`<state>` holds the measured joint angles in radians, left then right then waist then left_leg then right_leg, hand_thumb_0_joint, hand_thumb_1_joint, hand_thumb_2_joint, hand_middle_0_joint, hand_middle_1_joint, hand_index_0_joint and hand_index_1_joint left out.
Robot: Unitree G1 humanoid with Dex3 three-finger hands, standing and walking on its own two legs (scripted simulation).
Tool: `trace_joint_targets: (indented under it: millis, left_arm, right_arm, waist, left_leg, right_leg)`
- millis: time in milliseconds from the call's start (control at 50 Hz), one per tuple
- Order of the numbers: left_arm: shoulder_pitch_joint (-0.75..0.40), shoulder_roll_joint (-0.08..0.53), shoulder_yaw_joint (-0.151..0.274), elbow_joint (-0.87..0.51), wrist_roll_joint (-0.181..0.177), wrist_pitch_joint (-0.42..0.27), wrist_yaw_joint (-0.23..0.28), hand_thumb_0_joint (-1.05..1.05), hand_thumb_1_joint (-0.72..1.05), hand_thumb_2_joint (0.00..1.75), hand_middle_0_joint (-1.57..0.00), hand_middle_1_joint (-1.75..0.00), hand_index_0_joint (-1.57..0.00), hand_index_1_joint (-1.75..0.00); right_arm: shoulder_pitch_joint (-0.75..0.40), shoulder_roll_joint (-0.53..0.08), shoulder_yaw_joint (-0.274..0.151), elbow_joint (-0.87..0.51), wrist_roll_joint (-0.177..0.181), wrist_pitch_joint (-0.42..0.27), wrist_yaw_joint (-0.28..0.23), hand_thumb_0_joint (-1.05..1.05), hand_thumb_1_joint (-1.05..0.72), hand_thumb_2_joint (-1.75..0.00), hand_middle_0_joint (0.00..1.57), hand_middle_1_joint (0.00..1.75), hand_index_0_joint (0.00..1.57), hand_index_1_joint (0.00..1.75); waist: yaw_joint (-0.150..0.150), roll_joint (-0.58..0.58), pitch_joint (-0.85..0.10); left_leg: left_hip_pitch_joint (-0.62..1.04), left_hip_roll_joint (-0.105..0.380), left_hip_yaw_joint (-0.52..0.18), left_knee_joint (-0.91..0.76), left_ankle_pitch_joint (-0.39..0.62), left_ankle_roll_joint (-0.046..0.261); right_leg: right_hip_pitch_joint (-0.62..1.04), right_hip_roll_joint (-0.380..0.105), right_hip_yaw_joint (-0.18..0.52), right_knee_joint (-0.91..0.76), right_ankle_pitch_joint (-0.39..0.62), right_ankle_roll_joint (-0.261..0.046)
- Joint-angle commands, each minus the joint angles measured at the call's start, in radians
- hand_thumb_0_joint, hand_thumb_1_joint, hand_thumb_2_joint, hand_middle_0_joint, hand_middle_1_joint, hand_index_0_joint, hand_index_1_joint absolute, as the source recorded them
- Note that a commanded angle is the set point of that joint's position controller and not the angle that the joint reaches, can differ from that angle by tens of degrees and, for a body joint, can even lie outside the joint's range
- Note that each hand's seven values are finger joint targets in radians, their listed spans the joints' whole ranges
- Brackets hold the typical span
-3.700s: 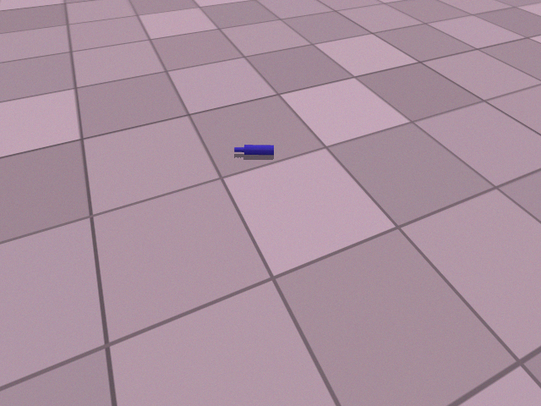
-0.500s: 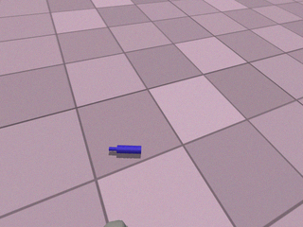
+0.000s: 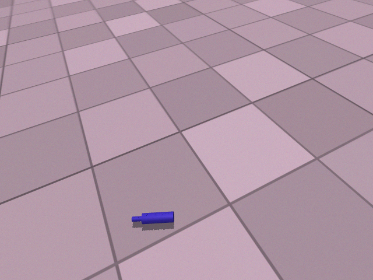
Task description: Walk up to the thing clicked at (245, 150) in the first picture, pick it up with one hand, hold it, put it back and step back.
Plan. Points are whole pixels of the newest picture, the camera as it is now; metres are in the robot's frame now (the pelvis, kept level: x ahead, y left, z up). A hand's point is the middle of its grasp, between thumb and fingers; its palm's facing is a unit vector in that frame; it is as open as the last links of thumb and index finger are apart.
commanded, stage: walk up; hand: left
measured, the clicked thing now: (152, 218) +0.56 +0.26 -0.72
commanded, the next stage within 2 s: none
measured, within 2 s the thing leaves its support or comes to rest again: neither
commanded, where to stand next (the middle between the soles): +0.18 +0.02 m, yaw +1 degrees
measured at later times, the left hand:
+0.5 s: hand out of the picture +0.12 +0.28 -0.15, palm faces +0.03 -0.93 -0.35, open 7.4 cm
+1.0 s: hand (73, 278) +0.16 +0.30 -0.13, palm faces +0.01 -0.90 -0.43, open 7.4 cm
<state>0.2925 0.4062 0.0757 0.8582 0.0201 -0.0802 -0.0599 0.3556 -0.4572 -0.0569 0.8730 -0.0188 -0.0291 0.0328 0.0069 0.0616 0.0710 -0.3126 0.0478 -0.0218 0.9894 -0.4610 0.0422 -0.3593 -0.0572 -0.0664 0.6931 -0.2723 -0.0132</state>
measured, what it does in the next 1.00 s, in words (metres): walks ahead: left foot, then right foot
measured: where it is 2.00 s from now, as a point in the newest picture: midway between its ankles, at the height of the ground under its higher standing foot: outside the picture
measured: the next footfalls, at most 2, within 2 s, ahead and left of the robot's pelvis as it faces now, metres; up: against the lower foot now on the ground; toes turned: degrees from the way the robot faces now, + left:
left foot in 0.38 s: +0.20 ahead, +0.17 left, +0.00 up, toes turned +2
right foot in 0.72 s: +0.21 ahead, -0.12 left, +0.00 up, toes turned -1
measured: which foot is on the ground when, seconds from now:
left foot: up 0.00-0.36, down 0.38-1.00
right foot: down 0.00-0.42, up 0.44-0.70, down 0.72-1.00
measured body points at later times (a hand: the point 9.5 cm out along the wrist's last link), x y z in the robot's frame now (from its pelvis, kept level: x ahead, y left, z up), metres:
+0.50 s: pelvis +0.09 +0.02 +0.00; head +0.12 +0.04 +0.45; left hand +0.12 +0.33 -0.13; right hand +0.22 -0.28 -0.10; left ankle +0.18 +0.13 -0.72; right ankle +0.07 -0.11 -0.68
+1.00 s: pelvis +0.13 +0.02 +0.01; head +0.16 +0.00 +0.45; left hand +0.16 +0.34 -0.10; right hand +0.22 -0.29 -0.13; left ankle +0.16 +0.16 -0.72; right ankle +0.17 -0.12 -0.72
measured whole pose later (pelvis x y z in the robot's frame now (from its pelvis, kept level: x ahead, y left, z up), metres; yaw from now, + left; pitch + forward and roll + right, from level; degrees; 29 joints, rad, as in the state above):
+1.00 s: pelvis +0.13 +0.02 +0.01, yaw +2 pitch -2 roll +1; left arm 0.26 0.38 0.02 0.95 0.02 -0.05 0.00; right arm 0.20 -0.40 -0.03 0.97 -0.01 0.01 0.03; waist 0.02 0.04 0.09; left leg -0.30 0.02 -0.01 0.61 -0.28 0.00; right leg -0.32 -0.07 -0.02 0.65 -0.30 0.03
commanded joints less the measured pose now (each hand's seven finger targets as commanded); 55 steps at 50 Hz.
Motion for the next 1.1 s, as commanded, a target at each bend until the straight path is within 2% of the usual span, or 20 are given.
trace_joint_targets:
  millis: [0,60,260,360,400,420,440,520,620,680,700,720,740,760,840,900,960,1000,1020,1080]
  left_arm:
    - [0.059,0.29,0.065,-0.054,-0.025,-0.027,0.04,0.0,0.9,0.9,-0.2,-0.3,-0.2,-0.3]
    - [0.049,0.265,0.054,-0.061,-0.024,-0.036,0.048,0.0,0.9,0.9,-0.2,-0.3,-0.2,-0.3]
    - [0.054,0.228,0.03,-0.084,-0.007,-0.026,0.078,0.0,0.9,0.9,-0.2,-0.3,-0.2,-0.3]
    - [0.027,0.199,0.003,-0.078,-0.019,-0.002,0.083,0.0,0.9,0.9,-0.2,-0.3,-0.2,-0.3]
    - [0.142,0.133,-0.015,-0.082,-0.024,0.005,0.069,0.0,0.9,0.9,-0.2,-0.3,-0.2,-0.3]
    - [0.157,0.21,0.009,-0.051,-0.017,0.021,0.081,0.0,0.9,0.9,-0.2,-0.3,-0.2,-0.3]
    - [0.113,0.245,0.011,-0.035,-0.007,0.025,0.081,0.0,0.9,0.9,-0.2,-0.3,-0.2,-0.3]
    - [0.121,0.225,0.016,0.0,-0.007,0.025,0.058,0.0,0.9,0.9,-0.2,-0.3,-0.2,-0.3]
    - [0.124,0.176,0.008,0.029,-0.003,0.013,0.068,0.0,0.9,0.9,-0.2,-0.3,-0.2,-0.3]
    - [0.162,0.16,0.014,0.063,0.004,0.001,0.084,0.0,0.9,0.9,-0.2,-0.3,-0.2,-0.3]
    - [0.148,0.181,0.02,0.062,0.01,-0.001,0.089,0.0,0.9,0.9,-0.2,-0.3,-0.2,-0.3]
    - [0.134,0.224,0.031,0.047,0.02,-0.003,0.093,0.0,0.9,0.9,-0.2,-0.3,-0.2,-0.3]
    - [0.06,0.288,0.037,0.014,0.03,-0.011,0.096,0.0,0.9,0.9,-0.2,-0.3,-0.2,-0.3]
    - [-0.013,0.334,0.042,0.009,0.026,-0.005,0.1,0.0,0.9,0.9,-0.2,-0.3,-0.2,-0.3]
    - [-0.035,0.248,0.019,0.019,0.011,-0.013,0.091,0.0,0.9,0.9,-0.2,-0.3,-0.2,-0.3]
    - [-0.051,0.262,0.016,0.024,0.008,-0.005,0.081,0.0,0.9,0.9,-0.2,-0.3,-0.2,-0.3]
    - [-0.093,0.207,-0.004,0.021,-0.011,0.014,0.076,0.0,0.9,0.9,-0.2,-0.3,-0.2,-0.3]
    - [-0.067,0.155,-0.023,0.024,-0.026,0.02,0.075,0.0,0.9,0.9,-0.2,-0.3,-0.2,-0.3]
    - [-0.066,0.18,-0.019,0.059,-0.025,0.029,0.077,0.0,0.9,0.9,-0.2,-0.3,-0.2,-0.3]
    - [-0.098,0.195,-0.018,0.085,-0.014,0.023,0.075,0.0,0.9,0.9,-0.2,-0.3,-0.2,-0.3]
  right_arm:
    - [0.018,-0.189,-0.052,-0.059,0.031,-0.034,-0.011,0.0,-0.9,-0.9,0.2,0.3,0.2,0.3]
    - [0.061,-0.158,-0.051,-0.033,0.024,-0.013,0.004,0.0,-0.9,-0.9,0.2,0.3,0.2,0.3]
    - [-0.119,-0.074,-0.032,-0.077,0.005,0.001,0.011,0.0,-0.9,-0.9,0.2,0.3,0.2,0.3]
    - [-0.05,-0.136,-0.052,-0.024,-0.007,-0.008,-0.008,0.0,-0.9,-0.9,0.2,0.3,0.2,0.3]
    - [0.011,-0.266,-0.091,-0.05,-0.01,-0.019,-0.008,0.0,-0.9,-0.9,0.2,0.3,0.2,0.3]
    - [-0.008,-0.298,-0.102,-0.056,0.019,-0.014,-0.006,0.0,-0.9,-0.9,0.2,0.3,0.2,0.3]
    - [-0.038,-0.274,-0.102,-0.054,0.02,-0.006,-0.007,0.0,-0.9,-0.9,0.2,0.3,0.2,0.3]
    - [-0.144,-0.205,-0.069,-0.09,0.007,-0.01,-0.008,0.0,-0.9,-0.9,0.2,0.3,0.2,0.3]
    - [-0.176,-0.191,-0.062,-0.103,-0.01,0.008,-0.005,0.0,-0.9,-0.9,0.2,0.3,0.2,0.3]
    - [-0.23,-0.157,-0.045,-0.109,-0.002,0.033,-0.002,0.0,-0.9,-0.9,0.2,0.3,0.2,0.3]
    - [-0.216,-0.116,-0.032,-0.107,0.003,0.038,-0.003,0.0,-0.9,-0.9,0.2,0.3,0.2,0.3]
    - [-0.207,-0.082,-0.02,-0.107,0.007,0.042,-0.004,0.0,-0.9,-0.9,0.2,0.3,0.2,0.3]
    - [-0.192,-0.046,-0.007,-0.099,0.006,0.047,-0.004,0.0,-0.9,-0.9,0.2,0.3,0.2,0.3]
    - [-0.215,-0.13,-0.031,-0.073,-0.002,0.051,-0.013,0.0,-0.9,-0.9,0.2,0.3,0.2,0.3]
    - [-0.157,-0.121,-0.031,-0.001,0.009,0.034,-0.009,0.0,-0.9,-0.9,0.2,0.3,0.2,0.3]
    - [-0.154,-0.107,-0.018,0.02,0.012,0.024,-0.011,0.0,-0.9,-0.9,0.2,0.3,0.2,0.3]
    - [-0.119,-0.119,-0.025,0.068,0.01,-0.001,-0.024,0.0,-0.9,-0.9,0.2,0.3,0.2,0.3]
    - [-0.169,-0.181,-0.03,0.056,0.005,-0.012,-0.031,0.0,-0.9,-0.9,0.2,0.3,0.2,0.3]
    - [-0.215,-0.199,-0.03,0.063,0.017,-0.008,-0.027,0.0,-0.9,-0.9,0.2,0.3,0.2,0.3]
    - [-0.249,-0.144,-0.004,0.077,0.017,-0.003,-0.021,0.0,-0.9,-0.9,0.2,0.3,0.2,0.3]
  waist:
    - [0.017,-0.212,0.022]
    - [-0.002,-0.241,-0.015]
    - [0.03,-0.195,-0.033]
    - [-0.037,-0.065,-0.105]
    - [-0.029,0.202,-0.164]
    - [-0.039,0.174,-0.166]
    - [-0.041,0.121,-0.095]
    - [-0.009,0.118,-0.022]
    - [-0.011,0.138,-0.048]
    - [0.031,0.057,-0.089]
    - [0.037,-0.014,-0.083]
    - [0.041,-0.136,-0.049]
    - [0.017,-0.248,-0.001]
    - [0.019,-0.203,0.065]
    - [-0.002,-0.206,-0.004]
    - [0.002,-0.269,-0.07]
    - [-0.031,-0.209,-0.136]
    - [0.002,-0.058,-0.179]
    - [0.021,-0.041,-0.137]
    - [0.015,-0.031,-0.104]
  left_leg:
    - [-0.313,0.02,-0.103,0.132,0.096,-0.007]
    - [-0.234,0.005,-0.065,0.061,0.179,-0.019]
    - [-0.102,-0.012,0.027,-0.293,0.306,-0.03]
    - [0.217,-0.016,0.021,-0.483,0.42,0.043]
    - [0.342,0.26,-0.467,-0.63,0.117,0.165]
    - [0.298,0.349,-0.575,-0.7,-0.071,0.258]
    - [0.184,0.326,-0.561,-0.739,-0.208,0.256]
    - [0.007,0.174,-0.266,-0.723,-0.092,0.161]
    - [-0.048,0.172,-0.197,-0.666,-0.005,0.184]
    - [-0.139,0.129,-0.122,-0.525,-0.031,0.126]
    - [-0.2,0.094,-0.096,-0.471,-0.092,0.081]
    - [-0.254,0.028,-0.043,-0.354,-0.123,0.034]
    - [-0.294,-0.053,0.005,-0.195,-0.054,-0.022]
    - [-0.223,-0.008,-0.055,-0.105,-0.042,-0.019]
    - [-0.129,0.001,-0.037,-0.204,0.028,-0.016]
    - [-0.031,-0.023,0.012,-0.32,0.037,-0.023]
    - [0.161,-0.025,0.018,-0.531,0.281,-0.018]
    - [0.168,0.137,-0.202,-0.562,0.381,0.048]
    - [0.068,0.162,-0.225,-0.564,0.232,0.088]
    - [-0.004,0.075,-0.113,-0.552,0.207,0.027]
  right_leg:
    - [0.214,-0.257,0.43,-0.459,-0.044,-0.117]
    - [0.199,-0.196,0.241,-0.419,0.17,-0.119]
    - [0.208,-0.196,0.04,-0.265,0.658,-0.146]
    - [0.04,-0.136,0.02,0.004,0.344,-0.088]
    - [-0.201,0.055,0.006,0.308,-0.29,-0.035]
    - [-0.206,0.023,0.034,0.415,-0.361,-0.038]
    - [-0.2,-0.007,0.073,0.423,-0.34,-0.036]
    - [-0.105,-0.018,0.07,0.258,-0.197,-0.023]
    - [0.011,0.02,0.019,0.045,-0.125,0.01]
    - [0.201,0.059,-0.004,-0.151,0.033,0.004]
    - [0.248,0.041,0.046,-0.181,0.012,-0.013]
    - [0.202,-0.069,0.242,-0.308,-0.187,-0.057]
    - [0.111,-0.275,0.579,-0.486,-0.455,-0.129]
    - [-0.051,-0.36,0.628,-0.52,-0.533,-0.216]
    - [0.073,-0.207,0.344,-0.371,-0.067,-0.147]
    - [0.108,-0.177,0.273,-0.292,0.119,-0.134]
    - [0.072,-0.116,0.146,-0.148,0.256,-0.08]
    - [0.043,-0.021,0.078,-0.078,0.145,-0.011]
    - [0.09,0.01,0.064,-0.111,-0.053,-0.009]
    - [0.171,-0.043,0.128,-0.203,0.014,-0.029]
